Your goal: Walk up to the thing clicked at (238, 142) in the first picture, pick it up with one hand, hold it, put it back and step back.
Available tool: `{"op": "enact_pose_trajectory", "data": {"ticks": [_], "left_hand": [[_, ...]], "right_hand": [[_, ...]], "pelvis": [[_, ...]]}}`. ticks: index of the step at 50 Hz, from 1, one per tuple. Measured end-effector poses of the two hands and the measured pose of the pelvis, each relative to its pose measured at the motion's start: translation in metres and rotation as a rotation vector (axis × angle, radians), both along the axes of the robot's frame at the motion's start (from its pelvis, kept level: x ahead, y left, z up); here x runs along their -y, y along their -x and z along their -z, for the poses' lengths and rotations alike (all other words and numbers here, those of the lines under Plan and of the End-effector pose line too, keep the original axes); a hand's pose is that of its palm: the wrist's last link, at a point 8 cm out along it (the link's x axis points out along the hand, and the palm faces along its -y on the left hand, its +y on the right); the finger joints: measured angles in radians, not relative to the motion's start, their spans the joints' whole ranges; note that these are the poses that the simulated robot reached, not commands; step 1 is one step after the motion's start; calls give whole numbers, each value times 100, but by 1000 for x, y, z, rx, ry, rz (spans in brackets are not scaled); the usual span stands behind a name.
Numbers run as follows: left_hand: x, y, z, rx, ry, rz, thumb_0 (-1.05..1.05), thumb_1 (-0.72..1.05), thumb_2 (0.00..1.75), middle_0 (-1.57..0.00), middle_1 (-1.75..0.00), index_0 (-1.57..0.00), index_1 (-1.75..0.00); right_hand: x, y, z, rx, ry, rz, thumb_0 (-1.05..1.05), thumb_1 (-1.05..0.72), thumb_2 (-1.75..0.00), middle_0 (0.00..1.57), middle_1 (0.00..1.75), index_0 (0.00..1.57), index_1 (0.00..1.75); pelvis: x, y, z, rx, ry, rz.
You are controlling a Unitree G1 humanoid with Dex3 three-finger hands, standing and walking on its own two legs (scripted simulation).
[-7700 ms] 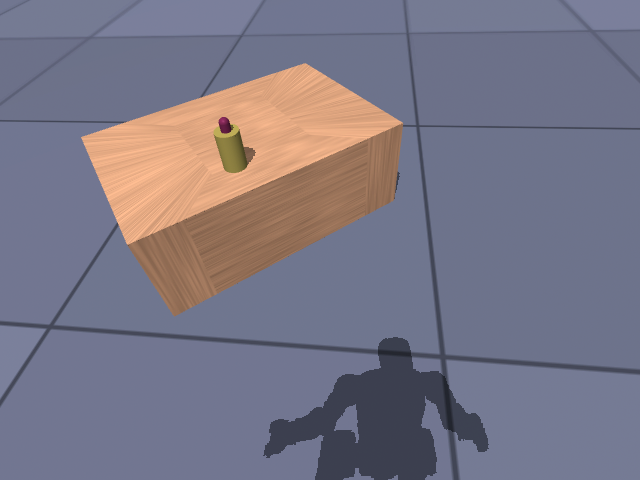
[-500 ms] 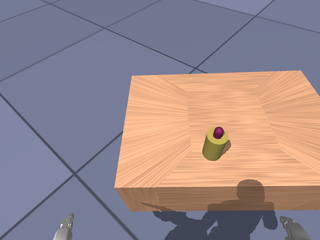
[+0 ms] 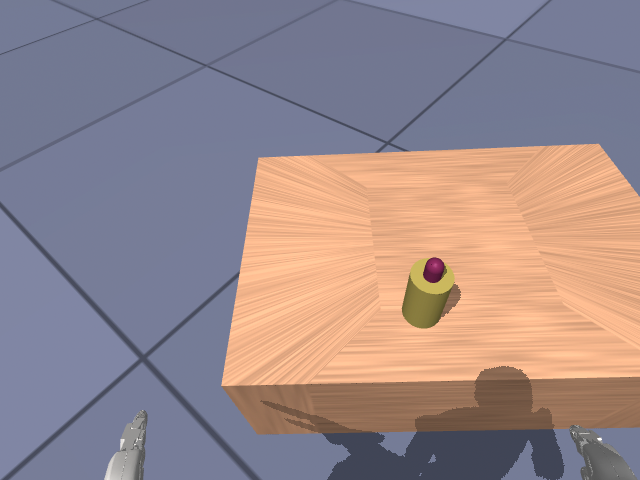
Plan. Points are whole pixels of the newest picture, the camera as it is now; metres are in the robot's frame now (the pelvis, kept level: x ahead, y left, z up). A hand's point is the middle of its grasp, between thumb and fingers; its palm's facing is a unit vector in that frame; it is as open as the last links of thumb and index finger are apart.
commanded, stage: go down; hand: right
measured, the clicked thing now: (428, 288) +0.52 -0.18 -0.22
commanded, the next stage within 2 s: none
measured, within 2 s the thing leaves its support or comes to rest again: neither
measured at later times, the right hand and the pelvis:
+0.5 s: hand (579, 444) +0.19 -0.28 -0.07, palm faces +0.14 +0.94 -0.30, open 17.7 cm; pelvis -0.02 +0.01 -0.01, yaw -1 degrees
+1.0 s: hand (599, 320) +0.33 -0.33 -0.01, palm faces +0.16 +0.98 -0.12, open 17.7 cm; pelvis -0.03 +0.00 -0.01, yaw +1 degrees
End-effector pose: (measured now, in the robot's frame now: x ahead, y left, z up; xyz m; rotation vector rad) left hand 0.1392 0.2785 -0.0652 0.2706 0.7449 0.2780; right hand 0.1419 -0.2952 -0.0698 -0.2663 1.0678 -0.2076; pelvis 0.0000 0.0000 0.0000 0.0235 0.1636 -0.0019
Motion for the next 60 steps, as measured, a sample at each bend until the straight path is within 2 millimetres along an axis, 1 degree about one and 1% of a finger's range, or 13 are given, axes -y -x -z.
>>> {"op": "enact_pose_trajectory", "data": {"ticks": [15,19,23,26,29,33,37,40,48,54,60], "left_hand": [[3,9,-7,59,-19,13,-1,-52,4,-7,-5,-7,-6],[7,8,-12,87,-25,26,-1,-52,4,-7,-5,-7,-6],[16,4,-21,139,-29,51,-1,-52,4,-7,-5,-7,-6],[22,2,-28,174,-30,69,-1,-52,4,-7,-5,-7,-6],[24,5,-29,187,-30,74,-1,-52,4,-7,-5,-7,-6],[24,18,-27,167,-26,68,-1,-52,4,-7,-5,-7,-6],[22,35,-19,109,-23,60,-1,-52,4,-7,-5,-7,-6],[21,42,-16,80,-26,55,-1,-52,4,-7,-5,-7,-6],[18,40,-31,101,-71,67,-1,-52,5,-7,-5,-7,-6],[22,42,-28,68,-74,79,-1,-52,5,-7,-5,-7,-6],[23,43,-21,39,-74,78,-1,-52,5,-7,-5,-7,-6]], "right_hand": [[6,10,-7,54,3,13,-1,59,-4,2,6,3,6],[11,5,-10,89,7,17,-1,59,-4,3,6,3,6],[21,-15,-21,180,12,24,-1,59,-4,3,6,3,6],[32,-39,-33,268,4,29,-1,58,-3,3,6,4,6],[44,-65,-45,336,-11,32,-1,57,-3,4,6,4,6],[57,-96,-58,384,-44,23,-1,56,-3,4,5,4,5],[66,-118,-65,421,-79,13,-1,57,-3,4,5,4,5],[71,-130,-69,464,-94,6,-1,57,-3,4,6,4,6],[83,-155,-79,577,-131,-4,-1,59,-4,3,6,3,6],[92,-169,-83,630,-134,-16,-1,59,-4,3,6,3,6],[96,-188,-88,680,-137,-26,-1,58,-4,4,5,3,5]], "pelvis": [[-4,8,10,-13,-1,6],[-5,11,12,-10,-2,11],[-5,14,12,1,-2,18],[-6,17,11,8,-4,20],[-5,19,11,8,-6,20],[-3,21,10,5,-6,11],[-1,25,9,-4,-5,-3],[1,28,9,-7,-4,-10],[4,32,8,-24,-6,-17],[5,34,10,-53,-14,-18],[6,35,13,-82,-18,-19]]}}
